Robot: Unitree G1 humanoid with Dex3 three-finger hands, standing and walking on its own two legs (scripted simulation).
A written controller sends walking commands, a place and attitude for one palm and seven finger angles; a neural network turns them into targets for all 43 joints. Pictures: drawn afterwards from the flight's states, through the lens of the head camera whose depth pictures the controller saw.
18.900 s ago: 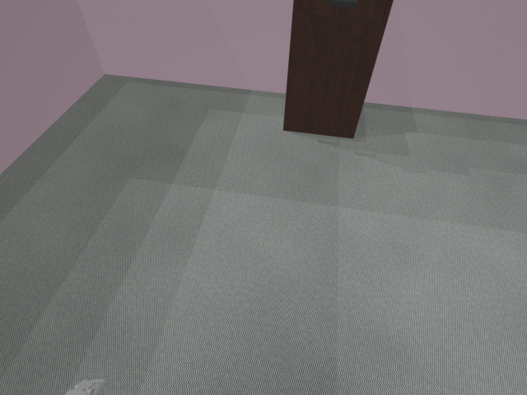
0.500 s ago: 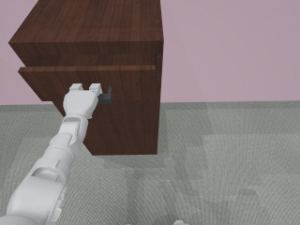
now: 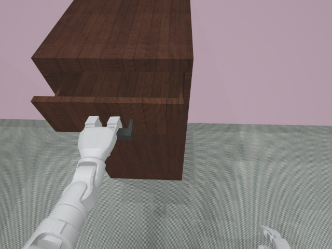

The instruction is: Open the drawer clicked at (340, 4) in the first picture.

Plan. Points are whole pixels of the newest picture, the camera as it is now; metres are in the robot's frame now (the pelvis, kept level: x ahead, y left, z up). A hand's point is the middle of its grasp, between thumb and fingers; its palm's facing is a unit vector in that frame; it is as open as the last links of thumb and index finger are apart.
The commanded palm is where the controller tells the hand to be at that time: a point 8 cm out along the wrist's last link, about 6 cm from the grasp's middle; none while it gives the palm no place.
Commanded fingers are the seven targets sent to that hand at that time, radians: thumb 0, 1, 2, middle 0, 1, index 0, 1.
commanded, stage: pull the drawer open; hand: left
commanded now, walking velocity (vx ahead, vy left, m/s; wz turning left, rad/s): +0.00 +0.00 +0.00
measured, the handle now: (110, 127) +0.42 +0.19 +0.02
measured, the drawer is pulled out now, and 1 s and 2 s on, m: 0.12 0.22 0.30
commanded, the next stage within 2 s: open the thumb to release the handle in 1.66 s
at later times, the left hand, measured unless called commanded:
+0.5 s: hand (101, 165) +0.31 +0.19 +0.00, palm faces +0.01 -0.09 -1.00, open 5.9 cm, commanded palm +0.26 +0.19 +0.06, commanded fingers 0.00 0.90 0.90 -0.40 -1.35 -0.40 -1.35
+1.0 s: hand (96, 187) +0.26 +0.19 +0.00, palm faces +0.01 -0.07 -1.00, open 5.8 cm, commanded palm +0.23 +0.19 +0.06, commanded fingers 0.00 0.90 0.90 -0.40 -1.35 -0.40 -1.35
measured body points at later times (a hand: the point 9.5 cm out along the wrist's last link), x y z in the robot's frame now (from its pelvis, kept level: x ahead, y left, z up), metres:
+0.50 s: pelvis +0.00 -0.01 +0.00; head +0.05 -0.03 +0.45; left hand +0.31 +0.19 +0.05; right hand +0.12 -0.27 -0.12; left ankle -0.05 +0.08 -0.71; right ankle -0.01 -0.10 -0.71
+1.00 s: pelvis -0.01 -0.02 +0.00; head +0.02 -0.05 +0.45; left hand +0.25 +0.19 +0.05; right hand +0.22 -0.22 -0.10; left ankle -0.05 +0.08 -0.71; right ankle -0.01 -0.10 -0.71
